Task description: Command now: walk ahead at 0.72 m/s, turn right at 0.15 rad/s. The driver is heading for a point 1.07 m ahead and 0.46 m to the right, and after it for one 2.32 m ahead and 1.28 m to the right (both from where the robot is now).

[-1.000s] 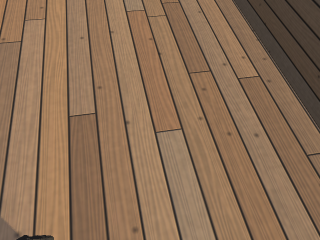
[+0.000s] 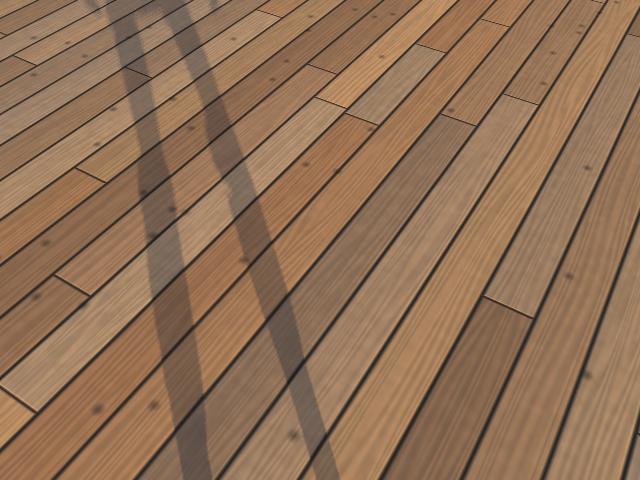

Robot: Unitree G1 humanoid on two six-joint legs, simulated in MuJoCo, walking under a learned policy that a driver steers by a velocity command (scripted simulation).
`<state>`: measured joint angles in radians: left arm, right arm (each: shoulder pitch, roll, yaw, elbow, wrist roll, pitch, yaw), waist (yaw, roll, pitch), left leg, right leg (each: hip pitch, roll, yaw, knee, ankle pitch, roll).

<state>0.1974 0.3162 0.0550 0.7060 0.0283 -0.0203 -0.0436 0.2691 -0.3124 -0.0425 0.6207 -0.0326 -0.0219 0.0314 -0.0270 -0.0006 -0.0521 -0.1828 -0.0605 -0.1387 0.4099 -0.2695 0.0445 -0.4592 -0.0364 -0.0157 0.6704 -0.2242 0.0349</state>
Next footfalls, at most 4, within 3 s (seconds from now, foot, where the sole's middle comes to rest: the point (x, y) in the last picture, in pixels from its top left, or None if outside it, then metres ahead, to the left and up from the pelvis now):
0.10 right None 0.10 -0.12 -0.78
0.52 left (340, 476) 0.55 -0.04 -0.78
0.98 right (512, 377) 0.77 -0.45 -0.78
1.40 left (556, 253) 1.16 -0.67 -0.78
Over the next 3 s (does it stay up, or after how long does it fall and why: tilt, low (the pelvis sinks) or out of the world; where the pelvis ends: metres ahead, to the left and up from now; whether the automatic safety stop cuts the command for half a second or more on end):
stays up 1.20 -0.79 -0.01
